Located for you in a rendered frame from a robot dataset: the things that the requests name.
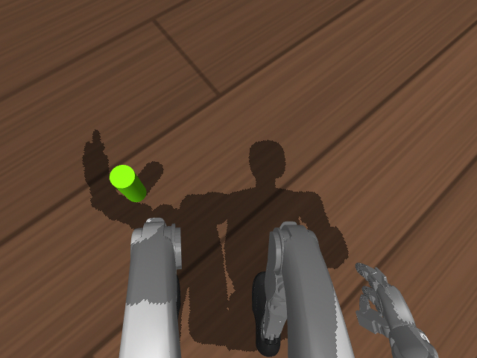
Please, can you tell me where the right robot arm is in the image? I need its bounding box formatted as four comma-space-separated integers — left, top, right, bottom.
388, 325, 439, 358

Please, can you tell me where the right robot hand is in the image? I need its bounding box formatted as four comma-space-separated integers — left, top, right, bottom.
356, 263, 416, 338

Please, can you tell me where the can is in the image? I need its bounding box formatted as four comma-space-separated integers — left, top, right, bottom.
110, 165, 146, 202

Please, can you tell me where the right robot foot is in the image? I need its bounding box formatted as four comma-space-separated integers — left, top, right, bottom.
252, 271, 281, 357

